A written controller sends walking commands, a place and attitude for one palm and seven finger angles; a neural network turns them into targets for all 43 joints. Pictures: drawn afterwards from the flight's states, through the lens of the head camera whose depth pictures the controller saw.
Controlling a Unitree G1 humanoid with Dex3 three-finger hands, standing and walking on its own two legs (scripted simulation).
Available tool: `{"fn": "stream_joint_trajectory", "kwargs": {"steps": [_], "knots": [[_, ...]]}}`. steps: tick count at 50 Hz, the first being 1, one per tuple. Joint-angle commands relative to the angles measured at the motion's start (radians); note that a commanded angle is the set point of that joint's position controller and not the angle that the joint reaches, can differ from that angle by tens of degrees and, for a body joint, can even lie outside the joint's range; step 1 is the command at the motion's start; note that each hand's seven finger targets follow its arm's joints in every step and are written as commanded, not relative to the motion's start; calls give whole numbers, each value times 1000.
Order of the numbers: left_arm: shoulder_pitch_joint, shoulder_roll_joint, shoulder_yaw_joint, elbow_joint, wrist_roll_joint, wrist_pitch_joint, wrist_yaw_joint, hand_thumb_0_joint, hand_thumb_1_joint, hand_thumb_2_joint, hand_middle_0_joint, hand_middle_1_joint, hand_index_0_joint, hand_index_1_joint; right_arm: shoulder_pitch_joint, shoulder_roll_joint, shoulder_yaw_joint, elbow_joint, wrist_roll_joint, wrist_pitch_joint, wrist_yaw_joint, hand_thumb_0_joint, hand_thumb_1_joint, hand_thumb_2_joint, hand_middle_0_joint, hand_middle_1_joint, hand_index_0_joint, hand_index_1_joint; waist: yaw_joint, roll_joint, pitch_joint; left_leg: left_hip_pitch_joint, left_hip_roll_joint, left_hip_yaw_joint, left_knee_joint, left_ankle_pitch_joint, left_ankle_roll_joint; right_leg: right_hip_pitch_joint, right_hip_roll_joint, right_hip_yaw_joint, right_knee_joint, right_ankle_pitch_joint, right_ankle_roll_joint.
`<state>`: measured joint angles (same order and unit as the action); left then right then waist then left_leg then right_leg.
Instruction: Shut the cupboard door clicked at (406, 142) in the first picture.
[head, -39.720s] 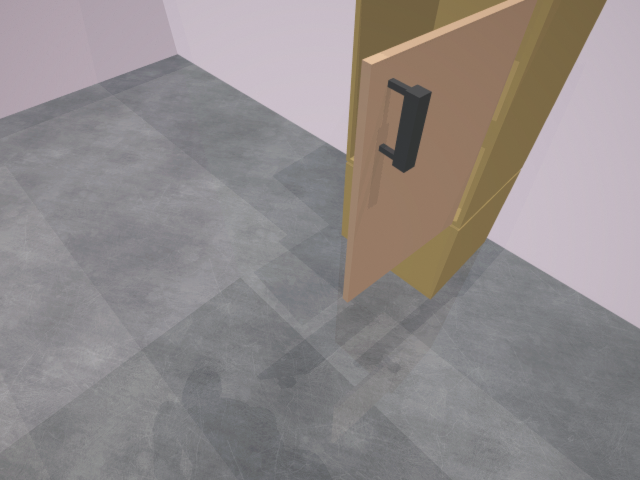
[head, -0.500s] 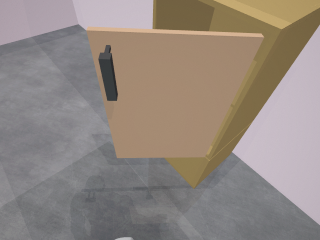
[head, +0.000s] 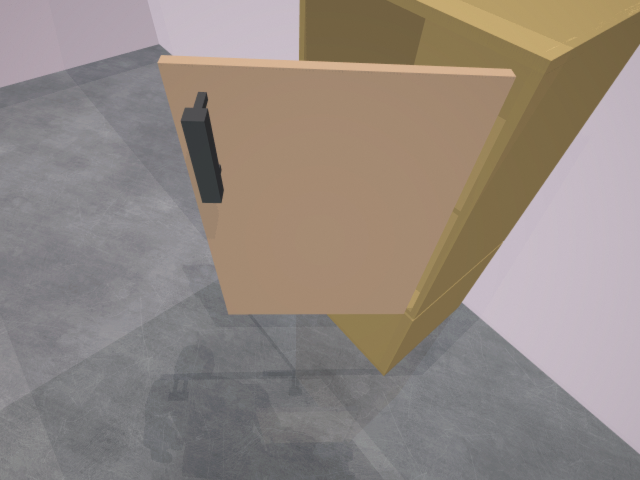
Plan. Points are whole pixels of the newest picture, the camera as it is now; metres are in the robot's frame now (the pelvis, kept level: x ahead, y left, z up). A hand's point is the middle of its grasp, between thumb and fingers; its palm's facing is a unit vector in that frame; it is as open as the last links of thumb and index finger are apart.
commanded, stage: come to a stop and stand still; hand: left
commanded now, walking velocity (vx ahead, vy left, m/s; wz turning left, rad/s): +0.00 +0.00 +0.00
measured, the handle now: (207, 148) +0.46 +0.18 +0.15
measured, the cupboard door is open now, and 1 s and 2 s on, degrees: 51 51 51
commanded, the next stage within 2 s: look again from close up in 0.38 s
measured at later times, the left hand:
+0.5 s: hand out of the picture +0.04 +0.20 -0.15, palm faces -0.04 -0.95 -0.31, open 7.4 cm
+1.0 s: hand out of the picture +0.09 +0.16 -0.16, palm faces -0.03 -0.96 -0.26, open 7.4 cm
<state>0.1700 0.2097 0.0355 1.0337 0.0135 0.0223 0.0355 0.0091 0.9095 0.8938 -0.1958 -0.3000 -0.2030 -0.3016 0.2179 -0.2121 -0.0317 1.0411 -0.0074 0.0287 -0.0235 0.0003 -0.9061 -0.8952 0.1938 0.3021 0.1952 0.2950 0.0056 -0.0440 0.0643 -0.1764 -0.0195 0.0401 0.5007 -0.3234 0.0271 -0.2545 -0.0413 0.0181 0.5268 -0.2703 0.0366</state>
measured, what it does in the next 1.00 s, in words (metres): stands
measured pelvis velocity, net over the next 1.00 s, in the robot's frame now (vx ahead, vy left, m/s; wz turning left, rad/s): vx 0.02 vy -0.04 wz -0.02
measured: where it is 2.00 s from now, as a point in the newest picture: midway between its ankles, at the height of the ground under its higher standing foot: outside the picture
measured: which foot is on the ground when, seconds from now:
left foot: down 0.00-1.00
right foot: down 0.00-1.00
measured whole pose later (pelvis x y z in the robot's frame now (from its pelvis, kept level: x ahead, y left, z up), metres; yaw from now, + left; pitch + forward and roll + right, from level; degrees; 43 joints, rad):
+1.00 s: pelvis +0.02 -0.04 +0.00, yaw -1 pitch +0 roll +1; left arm 0.14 0.22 0.00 1.08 0.01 -0.02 0.02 0.01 0.91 0.89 -0.20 -0.30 -0.20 -0.30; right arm 0.19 -0.23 0.00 1.08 -0.01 -0.01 -0.02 0.00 -0.90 -0.90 0.20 0.30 0.20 0.30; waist -0.01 0.02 0.06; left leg -0.10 0.04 0.04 0.41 -0.31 -0.03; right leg -0.21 0.01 0.01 0.48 -0.28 -0.02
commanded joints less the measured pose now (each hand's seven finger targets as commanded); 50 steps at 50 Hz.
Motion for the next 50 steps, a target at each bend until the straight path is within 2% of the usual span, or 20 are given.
{"fn": "stream_joint_trajectory", "kwargs": {"steps": [1, 2, 3, 4, 5, 6, 7, 8, 9, 12, 13, 14, 16, 18, 24, 25, 34, 35, 42, 50], "knots": [[108, 168, 3, -54, -1, -37, 33, 0, 900, 900, -200, -300, -200, -300, 13, -93, -14, -152, 1, -41, 7, 0, -900, -900, 200, 300, 200, 300, 2, 186, -121, -47, 103, -60, 27, 309, -25, 52, -110, 99, -3, 227, -100], [71, 146, -1, -63, -1, -29, 22, 0, 900, 900, -200, -300, -200, -300, 27, -82, -4, -146, -6, -43, 5, 0, -900, -900, 200, 300, 200, 300, -2, 234, -71, -50, 119, -86, -49, 250, -12, 0, -91, 83, 3, 108, -104], [66, 131, -8, -70, 2, -22, 16, 0, 900, 900, -200, -300, -200, -300, 59, -94, -1, -148, -10, -44, 6, 0, -900, -900, 200, 300, 200, 300, -9, 261, -63, -67, 149, -122, -96, 230, 5, -5, -40, 30, 17, -1, -91], [54, 110, -13, -79, 8, -20, 11, 0, 900, 900, -200, -300, -200, -300, 64, -94, -1, -155, -14, -49, 8, 0, -900, -900, 200, 300, 200, 300, -2, 295, -27, -101, 168, -144, -128, 284, 22, -11, -5, -12, 44, -44, -74], [58, 105, -17, -77, 8, -18, 7, 0, 900, 900, -200, -300, -200, -300, 60, -106, 0, -162, -12, -49, 5, 0, -900, -900, 200, 300, 200, 300, 4, 279, -23, -95, 174, -154, -140, 312, 33, -9, 12, -23, 52, -62, -66], [66, 100, -20, -70, 7, -19, 4, 0, 900, 900, -200, -300, -200, -300, 54, -109, 0, -166, -9, -50, 2, 0, -900, -900, 200, 300, 200, 300, 10, 219, -19, -88, 171, -149, -136, 295, 40, -6, 11, -16, 36, -48, -64], [72, 97, -24, -62, 3, -20, 1, 0, 900, 900, -200, -300, -200, -300, 49, -108, 2, -169, -8, -50, 1, 0, -900, -900, 200, 300, 200, 300, 13, 152, -4, -98, 157, -139, -139, 219, 39, -2, 0, 5, 7, -20, -67], [75, 96, -26, -59, 2, -24, -2, 0, 900, 900, -200, -300, -200, -300, 55, -106, 3, -172, -7, -51, 2, 0, -900, -900, 200, 300, 200, 300, 8, 88, 0, -95, 142, -135, -145, 152, 34, -3, -10, 30, -18, 6, -71], [60, 102, -26, -60, 3, -28, -4, 0, 900, 900, -200, -300, -200, -300, 64, -101, 5, -167, -8, -52, 2, 0, -900, -900, 200, 300, 200, 300, 1, 40, 17, -98, 131, -131, -150, 143, 32, -6, -19, 45, -27, 45, -76], [60, 101, -25, -56, 2, -27, -4, 0, 900, 900, -200, -300, -200, -300, 80, -114, 2, -145, -9, -56, 3, 0, -900, -900, 200, 300, 200, 300, -5, 0, 31, -82, 126, -128, -184, 62, 29, -23, -23, 59, -45, 21, -69], [62, 102, -26, -54, 3, -27, -4, 0, 900, 900, -200, -300, -200, -300, 79, -122, 2, -140, -10, -58, 4, 0, -900, -900, 200, 300, 200, 300, -6, 2, 35, -76, 127, -125, -192, 47, 30, -29, -23, 63, -48, 19, -69], [60, 113, -24, -53, 4, -29, -6, 0, 900, 900, -200, -300, -200, -300, 75, -121, 4, -134, -10, -61, 4, 0, -900, -900, 200, 300, 200, 300, -4, 39, 34, -77, 122, -123, -198, 59, 31, -18, -26, 61, -46, 33, -71], [71, 121, -21, -48, 2, -34, -6, 0, 900, 900, -200, -300, -200, -300, 74, -130, 5, -126, -9, -65, 3, 0, -900, -900, 200, 300, 200, 300, -4, 18, -10, -44, 119, -108, -183, 99, 30, 0, -31, 73, -47, 70, -70], [72, 127, -20, -39, 0, -38, -5, 0, 900, 900, -200, -300, -200, -300, 74, -135, 7, -113, -8, -69, 1, 0, -900, -900, 200, 300, 200, 300, -5, 26, -43, -7, 118, -94, -166, 164, 29, 14, -40, 78, -47, 122, -70], [64, 147, -16, -19, 1, -49, -4, 0, 900, 900, -200, -300, -200, -300, 73, -124, 8, -73, -7, -68, -1, 0, -900, -900, 200, 300, 200, 300, -13, -8, -64, 32, 109, -64, -129, 220, 18, 36, -62, 93, -61, 244, -79], [64, 151, -16, -17, -1, -51, -5, 0, 900, 900, -200, -300, -200, -300, 69, -132, 9, -68, -7, -68, -2, 0, -900, -900, 200, 300, 200, 300, -11, 2, -75, 37, 108, -61, -122, 227, 16, 44, -66, 99, -63, 262, -80], [40, 162, -13, 1, -2, -53, -5, 0, 900, 900, -200, -300, -200, -300, 43, -123, 11, -28, -8, -62, -4, 0, -900, -900, 200, 300, 200, 300, -10, 19, -58, 48, 115, -50, -124, 238, 0, 58, -69, 97, -82, 304, -89], [36, 165, -12, 2, -1, -54, -5, 0, 900, 900, -200, -300, -200, -300, 41, -129, 10, -24, -8, -62, -4, 0, -900, -900, 200, 300, 200, 300, -9, 34, -62, 46, 113, -48, -120, 245, -2, 66, -73, 102, -84, 319, -90], [17, 176, -9, 5, -3, -56, -6, 0, 900, 900, -200, -300, -200, -300, 26, -134, 10, -10, -9, -60, -6, 0, -900, -900, 200, 300, 200, 300, -9, 29, -89, 62, 119, -38, -119, 253, -14, 97, -78, 106, -100, 375, -92], [5, 177, -6, 4, -4, -56, -6, 0, 900, 900, -200, -300, -200, -300, 19, -136, 11, 7, -9, -60, -9, 0, -900, -900, 200, 300, 200, 300, -7, 49, -90, 72, 128, -37, -126, 297, -19, 118, -71, 95, -103, 418, -91]]}}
